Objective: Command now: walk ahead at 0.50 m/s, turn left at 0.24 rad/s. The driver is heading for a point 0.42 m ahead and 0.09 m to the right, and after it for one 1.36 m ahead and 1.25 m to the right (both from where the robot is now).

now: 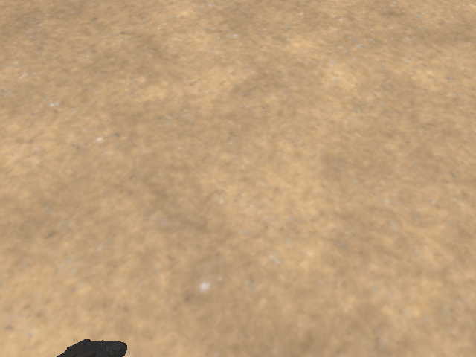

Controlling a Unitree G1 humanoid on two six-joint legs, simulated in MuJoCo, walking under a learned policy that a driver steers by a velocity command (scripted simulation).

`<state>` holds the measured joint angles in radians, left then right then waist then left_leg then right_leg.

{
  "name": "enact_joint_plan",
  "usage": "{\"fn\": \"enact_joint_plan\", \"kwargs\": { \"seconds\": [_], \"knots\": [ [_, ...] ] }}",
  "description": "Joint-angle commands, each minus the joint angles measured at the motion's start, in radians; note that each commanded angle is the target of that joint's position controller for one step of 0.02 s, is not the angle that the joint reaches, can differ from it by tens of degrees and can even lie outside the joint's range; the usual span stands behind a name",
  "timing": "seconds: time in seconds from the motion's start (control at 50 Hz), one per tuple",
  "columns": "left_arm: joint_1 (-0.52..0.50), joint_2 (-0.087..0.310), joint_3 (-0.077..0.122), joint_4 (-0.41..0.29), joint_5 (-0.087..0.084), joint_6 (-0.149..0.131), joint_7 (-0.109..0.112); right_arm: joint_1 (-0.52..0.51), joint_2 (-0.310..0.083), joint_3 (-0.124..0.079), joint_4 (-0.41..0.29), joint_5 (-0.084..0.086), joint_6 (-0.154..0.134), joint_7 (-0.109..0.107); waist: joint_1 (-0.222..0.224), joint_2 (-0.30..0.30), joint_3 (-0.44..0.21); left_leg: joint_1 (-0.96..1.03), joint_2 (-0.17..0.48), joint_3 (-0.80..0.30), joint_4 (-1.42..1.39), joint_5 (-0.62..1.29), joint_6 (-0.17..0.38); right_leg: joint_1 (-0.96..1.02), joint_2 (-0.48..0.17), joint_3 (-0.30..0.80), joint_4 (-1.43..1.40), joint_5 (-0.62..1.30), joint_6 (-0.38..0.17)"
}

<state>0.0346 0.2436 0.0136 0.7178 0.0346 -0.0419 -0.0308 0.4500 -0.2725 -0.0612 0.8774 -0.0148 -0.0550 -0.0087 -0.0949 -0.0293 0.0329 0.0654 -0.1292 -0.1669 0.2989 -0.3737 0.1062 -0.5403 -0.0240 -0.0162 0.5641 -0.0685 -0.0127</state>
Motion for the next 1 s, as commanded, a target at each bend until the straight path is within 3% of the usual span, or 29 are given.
{"fn": "enact_joint_plan", "kwargs": {
  "seconds": [0.02,0.04,0.06,0.08,0.1,0.12,0.14,0.18,0.22,0.34,0.38,0.42,0.46,0.5,0.52,0.54,0.56,0.58,0.6,0.62,0.64,0.66,0.72,0.78,0.84,0.92,0.96,0.98,1.0],
  "knots": [
    [0.190,0.146,0.051,0.000,-0.003,-0.033,0.022,-0.024,-0.171,-0.033,-0.036,-0.003,-0.017,-0.003,0.152,0.081,-0.093,-0.067,0.228,-0.064,0.278,0.942,0.037,0.338,0.057,-0.026,-0.106,-0.054,-0.065],
    [0.341,0.195,0.065,0.023,0.013,-0.043,0.037,-0.024,-0.134,-0.021,-0.052,0.001,-0.022,0.003,0.214,0.024,-0.203,-0.203,0.182,-0.031,0.518,0.735,0.019,0.568,-0.090,0.126,-0.120,-0.142,-0.111],
    [0.423,0.304,0.091,0.030,0.033,-0.039,0.043,0.094,-0.037,-0.002,-0.071,0.034,-0.023,0.007,0.174,-0.190,-0.330,-0.503,0.018,0.069,0.870,0.135,-0.029,0.831,-0.367,0.582,-0.170,-0.219,-0.237],
    [0.384,0.256,0.089,0.047,-0.003,-0.022,0.030,0.100,-0.107,-0.011,-0.053,0.008,-0.020,0.002,0.153,-0.175,-0.308,-0.637,0.004,0.045,0.986,-0.121,-0.023,0.776,-0.400,0.810,-0.290,-0.286,-0.281],
    [0.283,0.179,0.072,0.028,-0.014,-0.019,0.026,0.016,-0.120,-0.014,-0.057,-0.006,-0.014,0.004,0.124,-0.053,-0.133,-0.680,0.068,0.030,1.008,-0.039,-0.023,0.628,-0.358,0.646,-0.300,-0.332,-0.266],
    [0.232,0.120,0.058,0.026,-0.013,-0.023,0.020,-0.060,-0.107,-0.007,-0.071,-0.011,-0.016,0.013,0.123,0.014,-0.061,-0.668,0.102,0.037,0.956,0.021,-0.023,0.519,-0.301,0.506,-0.319,-0.261,-0.240],
    [0.220,0.098,0.049,0.038,-0.008,-0.028,0.022,-0.087,-0.093,-0.005,-0.079,-0.011,-0.012,0.020,0.104,-0.005,-0.022,-0.648,0.131,0.051,0.901,0.042,-0.025,0.454,-0.250,0.401,-0.341,-0.168,-0.208],
    [0.242,0.089,0.044,0.072,-0.013,-0.043,0.024,-0.072,-0.074,0.001,-0.071,-0.026,0.008,0.033,0.077,-0.056,-0.019,-0.589,0.151,0.074,0.840,0.064,-0.043,0.393,-0.193,0.284,-0.367,-0.016,-0.182],
    [0.282,0.103,0.048,0.099,-0.023,-0.059,0.018,-0.083,-0.061,0.006,-0.074,-0.030,0.017,0.039,0.069,-0.055,-0.028,-0.607,0.161,0.101,0.806,0.086,-0.057,0.400,-0.185,0.235,-0.385,0.087,-0.197],
    [0.356,0.111,0.051,0.154,-0.030,-0.057,0.015,-0.341,-0.021,0.035,-0.149,-0.023,0.015,0.051,0.117,-0.045,0.028,-0.677,0.212,0.190,0.495,0.285,-0.100,0.419,-0.133,0.108,-0.447,0.141,-0.185],
    [0.391,0.113,0.048,0.177,-0.030,-0.054,0.017,-0.395,-0.003,0.045,-0.162,-0.019,0.009,0.047,0.131,-0.038,0.037,-0.608,0.182,0.220,0.382,0.324,-0.106,0.412,-0.122,0.081,-0.393,0.361,-0.171],
    [0.424,0.121,0.048,0.199,-0.027,-0.047,0.021,-0.401,-0.003,0.047,-0.156,-0.015,0.002,0.035,0.138,-0.046,0.010,-0.547,0.142,0.225,0.326,0.349,-0.104,0.450,-0.123,0.081,-0.311,0.536,-0.153],
    [0.411,0.134,0.051,0.203,-0.027,-0.041,0.027,-0.374,-0.025,0.041,-0.144,-0.015,-0.007,0.021,0.121,-0.066,-0.013,-0.488,0.121,0.201,0.279,0.331,-0.087,0.482,-0.129,0.113,-0.232,0.591,-0.133],
    [0.364,0.150,0.058,0.190,-0.036,-0.034,0.034,-0.251,-0.066,0.026,-0.100,-0.021,-0.023,0.004,0.061,-0.046,-0.055,-0.330,0.105,0.190,0.142,0.387,-0.061,0.482,-0.095,0.136,-0.080,0.569,-0.096],
    [0.357,0.134,0.054,0.175,-0.048,-0.036,0.035,-0.159,-0.114,0.013,-0.076,-0.037,-0.038,-0.007,0.027,0.004,-0.121,-0.148,0.185,0.143,0.119,0.587,-0.038,0.395,-0.047,0.119,0.072,0.420,-0.071],
    [0.388,0.071,0.040,0.127,-0.060,-0.038,0.041,-0.049,-0.197,-0.003,-0.081,-0.056,-0.044,-0.016,0.016,0.159,-0.272,0.116,0.474,-0.076,0.219,1.082,0.027,0.205,0.029,0.067,0.342,-0.086,-0.043],
    [0.531,0.037,0.038,0.147,-0.081,-0.015,0.058,-0.065,-0.218,-0.017,-0.095,-0.016,-0.021,-0.006,0.047,0.291,-0.436,0.223,0.651,-0.237,0.233,1.300,0.171,0.079,0.126,0.032,0.592,-0.631,-0.037],
    [0.499,0.117,0.062,0.176,-0.044,0.013,0.066,-0.101,-0.146,-0.006,-0.113,0.012,-0.002,-0.003,0.051,0.140,-0.377,0.101,0.581,-0.177,0.185,1.111,0.162,0.058,0.077,0.070,0.652,-0.588,-0.038],
    [0.434,0.105,0.067,0.164,-0.029,0.025,0.057,-0.187,-0.086,0.011,-0.126,0.009,0.003,-0.009,0.077,0.121,-0.239,-0.026,0.522,-0.090,0.124,0.930,0.132,0.030,0.046,0.067,0.651,-0.514,-0.027],
    [0.397,0.089,0.068,0.156,-0.020,0.035,0.049,-0.247,-0.050,0.023,-0.133,0.003,0.008,-0.017,0.100,0.128,-0.145,-0.137,0.473,-0.023,0.063,0.806,0.107,0.025,0.016,0.058,0.625,-0.452,-0.011],
    [0.376,0.082,0.071,0.150,-0.010,0.050,0.039,-0.274,-0.041,0.026,-0.134,0.003,0.011,-0.027,0.115,0.154,-0.093,-0.221,0.441,0.035,0.020,0.735,0.095,0.045,0.000,0.051,0.605,-0.406,0.006],
    [0.388,0.072,0.071,0.150,-0.003,0.066,0.032,-0.277,-0.049,0.023,-0.131,0.000,0.012,-0.032,0.126,0.168,-0.084,-0.285,0.424,0.080,0.000,0.715,0.095,0.086,0.007,0.031,0.619,-0.371,0.019],
    [0.376,0.062,0.076,0.130,-0.009,0.092,0.027,-0.285,-0.063,0.015,-0.129,-0.009,0.007,-0.032,0.148,0.137,-0.105,-0.333,0.428,0.144,-0.023,0.624,0.121,0.102,0.010,0.020,0.601,-0.330,0.032],
    [0.296,0.057,0.071,0.088,-0.005,0.110,0.015,-0.286,-0.069,0.009,-0.122,-0.014,0.015,-0.033,0.133,0.162,-0.082,-0.341,0.426,0.184,-0.052,0.396,0.113,0.084,-0.016,0.005,0.461,-0.275,0.029],
    [0.227,0.059,0.062,0.047,-0.007,0.118,-0.002,-0.277,-0.098,-0.003,-0.118,-0.017,0.029,-0.027,0.110,0.170,-0.085,-0.348,0.437,0.213,-0.045,0.272,0.105,0.147,-0.016,-0.027,0.315,-0.276,0.017],
    [0.188,0.077,0.063,0.002,-0.015,0.112,-0.006,-0.250,-0.141,-0.023,-0.109,-0.016,0.051,-0.016,0.089,0.169,-0.091,-0.316,0.479,0.216,0.015,0.220,0.083,0.215,0.001,-0.067,0.168,-0.333,-0.012],
    [0.235,0.080,0.065,0.007,-0.015,0.096,-0.003,-0.245,-0.151,-0.031,-0.102,-0.011,0.064,-0.013,0.119,0.120,-0.093,-0.361,0.457,0.267,0.120,0.190,0.010,0.341,0.026,-0.069,-0.025,-0.243,-0.041],
    [0.268,0.119,0.074,0.016,-0.011,0.083,0.005,-0.200,-0.127,-0.032,-0.089,-0.016,0.074,-0.008,0.124,-0.006,-0.074,-0.419,0.401,0.324,0.264,0.102,-0.061,0.392,-0.026,0.057,-0.194,-0.201,-0.063],
    [0.248,0.253,0.101,-0.018,-0.008,0.074,0.018,-0.172,-0.031,-0.009,-0.132,-0.013,0.085,-0.002,0.096,-0.310,-0.050,-0.660,0.235,0.413,0.528,-0.218,-0.159,0.448,-0.319,0.483,-0.321,-0.080,-0.153]
  ]
}}
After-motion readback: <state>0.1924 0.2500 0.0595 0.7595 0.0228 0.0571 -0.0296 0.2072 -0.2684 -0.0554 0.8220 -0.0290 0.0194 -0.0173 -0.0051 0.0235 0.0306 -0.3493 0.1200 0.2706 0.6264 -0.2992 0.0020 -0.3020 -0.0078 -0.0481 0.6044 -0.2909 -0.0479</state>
